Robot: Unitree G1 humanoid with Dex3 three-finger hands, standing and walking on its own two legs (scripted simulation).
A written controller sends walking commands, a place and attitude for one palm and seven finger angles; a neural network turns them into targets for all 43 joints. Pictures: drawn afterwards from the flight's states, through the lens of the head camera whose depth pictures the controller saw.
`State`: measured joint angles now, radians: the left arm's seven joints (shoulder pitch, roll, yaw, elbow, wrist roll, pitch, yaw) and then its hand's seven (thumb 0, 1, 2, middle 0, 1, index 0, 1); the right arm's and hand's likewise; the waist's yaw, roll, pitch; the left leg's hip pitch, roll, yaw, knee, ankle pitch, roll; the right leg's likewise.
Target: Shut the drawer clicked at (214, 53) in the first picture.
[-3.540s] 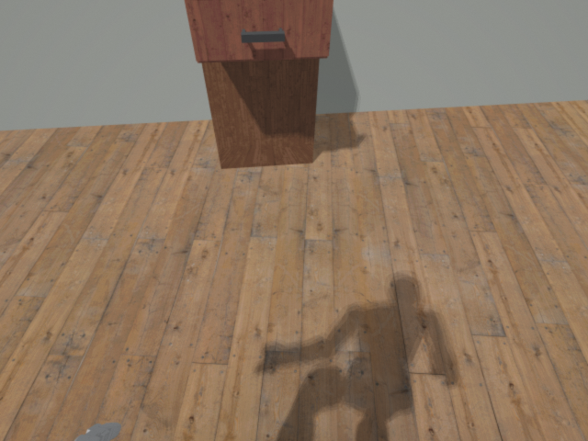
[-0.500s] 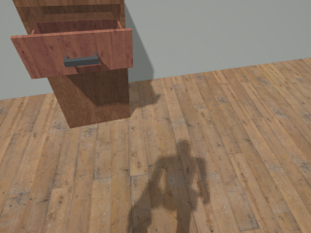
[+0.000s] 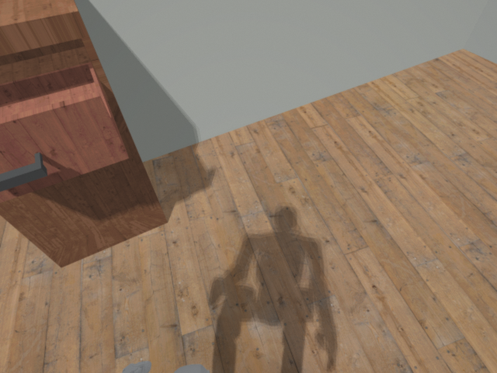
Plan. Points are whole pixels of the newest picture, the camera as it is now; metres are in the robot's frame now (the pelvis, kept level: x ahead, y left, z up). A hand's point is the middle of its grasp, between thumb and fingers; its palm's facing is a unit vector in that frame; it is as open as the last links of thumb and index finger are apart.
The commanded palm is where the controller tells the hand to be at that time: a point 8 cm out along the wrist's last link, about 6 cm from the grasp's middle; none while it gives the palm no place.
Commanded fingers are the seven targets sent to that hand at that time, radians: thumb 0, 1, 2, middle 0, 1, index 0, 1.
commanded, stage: turn to face it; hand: left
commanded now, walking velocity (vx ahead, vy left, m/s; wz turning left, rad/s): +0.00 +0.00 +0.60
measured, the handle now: (8, 173) +0.48 +0.49 +0.04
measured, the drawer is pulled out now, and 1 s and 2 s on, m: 0.30 0.30 0.30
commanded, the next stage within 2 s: take the last steps up to it in 0.74 s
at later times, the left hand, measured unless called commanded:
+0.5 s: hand out of the picture +0.06 +0.26 -0.17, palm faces +0.29 -0.93 -0.23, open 7.3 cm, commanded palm none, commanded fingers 0.00 0.90 0.90 -0.20 -0.30 -0.20 -0.30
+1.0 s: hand out of the picture +0.04 +0.17 -0.14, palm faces +0.47 -0.85 -0.25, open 7.2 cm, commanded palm none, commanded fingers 0.00 0.90 0.90 -0.20 -0.30 -0.20 -0.30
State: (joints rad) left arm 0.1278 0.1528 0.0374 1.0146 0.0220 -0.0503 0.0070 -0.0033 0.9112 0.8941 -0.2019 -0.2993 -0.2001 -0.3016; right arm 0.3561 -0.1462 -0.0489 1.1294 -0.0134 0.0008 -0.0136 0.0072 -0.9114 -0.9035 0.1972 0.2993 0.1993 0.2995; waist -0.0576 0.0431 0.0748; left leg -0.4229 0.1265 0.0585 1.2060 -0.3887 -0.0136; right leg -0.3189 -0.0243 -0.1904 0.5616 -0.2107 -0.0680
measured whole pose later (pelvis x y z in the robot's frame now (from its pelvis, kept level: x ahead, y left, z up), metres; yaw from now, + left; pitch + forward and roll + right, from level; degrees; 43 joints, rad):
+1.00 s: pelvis +0.08 -0.02 +0.02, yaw +25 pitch -2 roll +2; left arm 0.27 0.14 0.03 0.97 0.03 -0.02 0.02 0.00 0.93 0.89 -0.21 -0.30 -0.21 -0.30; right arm 0.22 -0.23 -0.08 1.02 -0.03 0.07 0.02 0.01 -0.91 -0.90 0.20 0.30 0.20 0.30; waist 0.01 0.04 0.03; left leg -0.42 0.03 0.01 1.04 -0.37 -0.04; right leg -0.18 -0.05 -0.14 0.45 -0.25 -0.04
